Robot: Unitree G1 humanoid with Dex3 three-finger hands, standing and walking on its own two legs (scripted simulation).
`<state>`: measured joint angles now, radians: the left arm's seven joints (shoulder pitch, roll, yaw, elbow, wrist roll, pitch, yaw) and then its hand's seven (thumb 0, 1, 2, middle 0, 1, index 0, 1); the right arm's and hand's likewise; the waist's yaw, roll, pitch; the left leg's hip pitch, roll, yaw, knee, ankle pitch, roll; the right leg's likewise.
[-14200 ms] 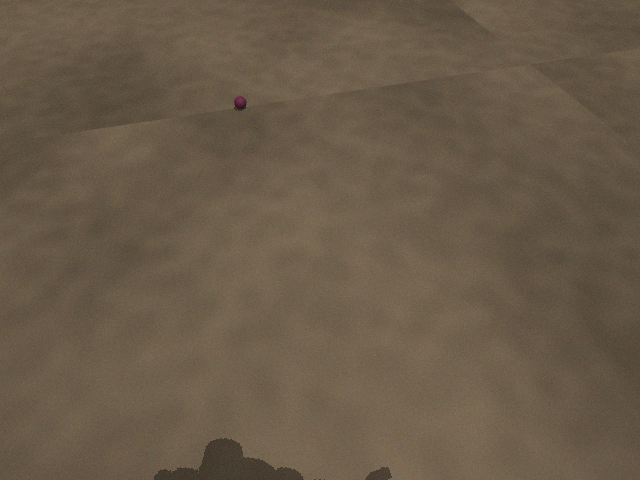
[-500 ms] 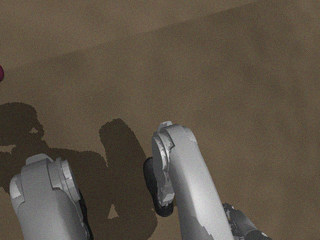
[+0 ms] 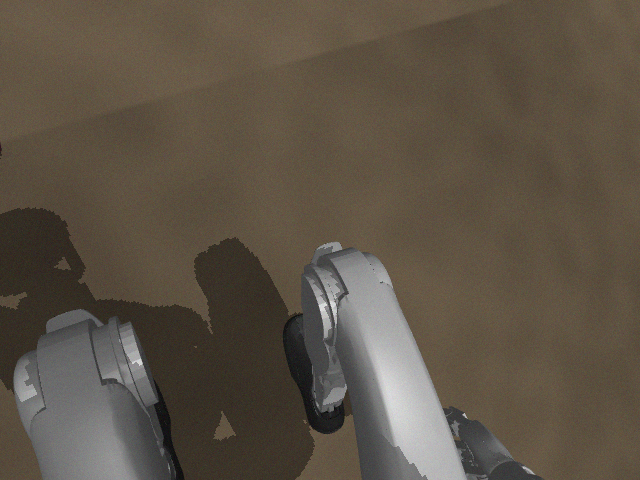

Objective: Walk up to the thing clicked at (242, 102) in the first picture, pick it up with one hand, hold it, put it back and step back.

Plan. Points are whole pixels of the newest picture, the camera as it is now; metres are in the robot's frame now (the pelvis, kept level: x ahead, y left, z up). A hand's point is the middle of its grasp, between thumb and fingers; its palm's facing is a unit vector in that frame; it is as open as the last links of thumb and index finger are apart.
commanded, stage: approach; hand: left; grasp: from above
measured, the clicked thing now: out of the picture +0.55 +0.32 -0.29
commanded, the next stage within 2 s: close in in 0.46 s
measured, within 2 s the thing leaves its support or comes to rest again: neither
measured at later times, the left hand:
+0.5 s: hand out of the picture +0.51 +0.31 -0.17, palm faces -0.51 -0.08 -0.86, open 13.6 cm
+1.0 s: hand out of the picture +0.52 +0.31 -0.19, palm faces -0.47 -0.09 -0.88, open 12.3 cm
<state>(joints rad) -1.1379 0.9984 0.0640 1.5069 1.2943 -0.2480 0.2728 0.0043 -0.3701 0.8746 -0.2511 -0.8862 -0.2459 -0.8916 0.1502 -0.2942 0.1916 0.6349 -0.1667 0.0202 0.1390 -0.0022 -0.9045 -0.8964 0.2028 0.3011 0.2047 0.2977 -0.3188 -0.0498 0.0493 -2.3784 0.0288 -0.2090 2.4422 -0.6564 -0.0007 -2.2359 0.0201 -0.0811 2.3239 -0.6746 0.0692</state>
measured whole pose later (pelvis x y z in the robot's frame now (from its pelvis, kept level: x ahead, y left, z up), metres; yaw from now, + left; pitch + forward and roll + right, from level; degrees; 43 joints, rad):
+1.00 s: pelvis +0.00 +0.00 +0.00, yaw -1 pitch +33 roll -12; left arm -1.22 1.01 0.03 1.58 1.28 -0.19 0.32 0.00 -0.31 1.00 -0.20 -1.12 -0.23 -1.08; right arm 0.15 -0.31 0.27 0.57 -0.18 0.01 0.12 0.00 -0.90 -0.90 0.20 0.30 0.20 0.30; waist -0.39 -0.07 0.10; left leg -2.38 0.03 -0.23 2.45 -0.67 -0.01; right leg -2.24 0.03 -0.10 2.33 -0.67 0.07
